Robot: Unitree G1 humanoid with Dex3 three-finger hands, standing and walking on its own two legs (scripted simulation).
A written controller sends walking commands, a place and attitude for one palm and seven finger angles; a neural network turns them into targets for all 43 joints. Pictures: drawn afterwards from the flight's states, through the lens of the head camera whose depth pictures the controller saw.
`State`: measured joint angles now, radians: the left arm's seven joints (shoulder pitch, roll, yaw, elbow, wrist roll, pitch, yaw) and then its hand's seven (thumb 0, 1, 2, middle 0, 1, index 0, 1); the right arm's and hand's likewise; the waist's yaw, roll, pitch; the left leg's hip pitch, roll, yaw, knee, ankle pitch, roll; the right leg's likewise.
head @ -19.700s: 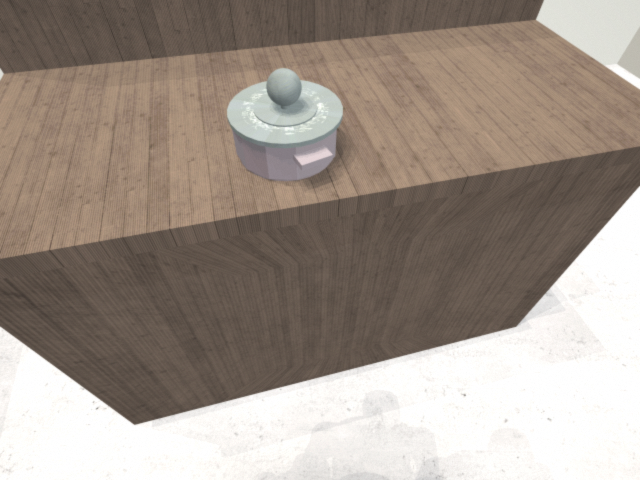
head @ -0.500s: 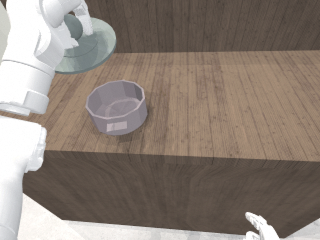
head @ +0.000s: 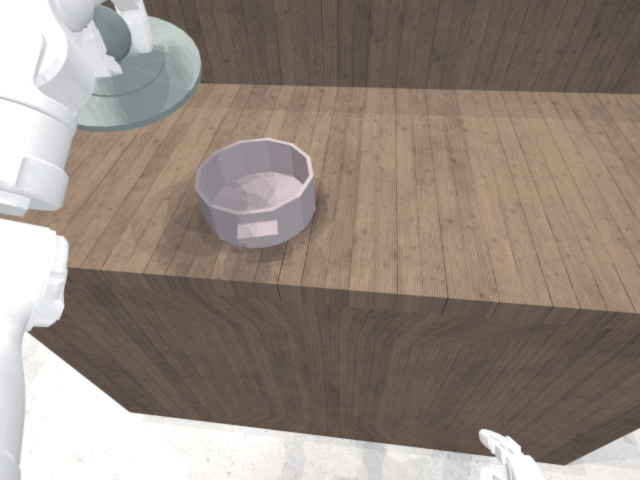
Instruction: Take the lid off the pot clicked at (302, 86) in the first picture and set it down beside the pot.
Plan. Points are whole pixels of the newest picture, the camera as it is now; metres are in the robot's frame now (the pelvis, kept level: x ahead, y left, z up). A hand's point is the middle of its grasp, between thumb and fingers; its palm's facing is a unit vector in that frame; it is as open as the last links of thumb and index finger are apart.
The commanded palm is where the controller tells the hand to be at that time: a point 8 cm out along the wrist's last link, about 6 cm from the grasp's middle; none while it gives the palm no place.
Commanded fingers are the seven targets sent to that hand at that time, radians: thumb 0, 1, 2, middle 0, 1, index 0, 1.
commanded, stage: move the lid sideways beside the pot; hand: left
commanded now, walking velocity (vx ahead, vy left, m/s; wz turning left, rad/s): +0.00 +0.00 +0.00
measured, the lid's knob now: (102, 34) +0.47 +0.23 +0.33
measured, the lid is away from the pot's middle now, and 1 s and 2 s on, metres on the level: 0.13 0.22 0.21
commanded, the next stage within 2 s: lower the lid onto the table in 1.14 s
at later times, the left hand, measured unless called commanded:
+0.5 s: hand (65, 34) +0.46 +0.26 +0.33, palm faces -0.09 -0.05 -1.00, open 7.4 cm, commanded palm +0.44 +0.27 +0.39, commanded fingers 0.00 0.44 1.26 -0.94 -0.85 -0.96 -0.87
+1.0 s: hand (15, 51) +0.45 +0.31 +0.32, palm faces -0.16 -0.07 -0.99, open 7.4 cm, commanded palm +0.46 +0.32 +0.39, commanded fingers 0.00 0.44 1.26 -0.94 -0.85 -0.96 -0.87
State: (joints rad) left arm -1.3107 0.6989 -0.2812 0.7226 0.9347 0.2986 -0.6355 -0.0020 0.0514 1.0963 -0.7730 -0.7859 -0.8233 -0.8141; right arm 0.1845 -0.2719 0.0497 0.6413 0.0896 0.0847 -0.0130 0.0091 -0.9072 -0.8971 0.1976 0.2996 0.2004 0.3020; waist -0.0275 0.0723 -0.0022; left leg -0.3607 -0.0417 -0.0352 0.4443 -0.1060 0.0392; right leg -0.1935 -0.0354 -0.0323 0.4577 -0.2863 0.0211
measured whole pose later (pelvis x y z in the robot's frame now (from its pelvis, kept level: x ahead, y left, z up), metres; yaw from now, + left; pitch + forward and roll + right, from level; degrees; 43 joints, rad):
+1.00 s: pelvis +0.02 -0.01 +0.00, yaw -1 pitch +3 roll -1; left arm -1.33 0.92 -0.14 0.94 1.00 0.16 -0.66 0.00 0.05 1.09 -0.77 -0.79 -0.83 -0.82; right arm 0.23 -0.31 0.05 0.66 0.10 0.13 -0.04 0.01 -0.91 -0.90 0.20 0.30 0.20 0.30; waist -0.06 0.06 0.01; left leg -0.37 -0.01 -0.04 0.45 -0.14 0.03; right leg -0.18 0.00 -0.03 0.40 -0.28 0.01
